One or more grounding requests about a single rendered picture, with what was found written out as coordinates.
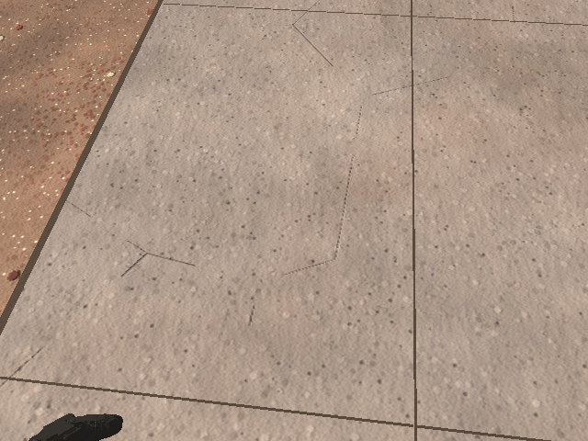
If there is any left robot hand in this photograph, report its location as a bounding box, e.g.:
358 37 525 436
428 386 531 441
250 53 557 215
29 413 123 441

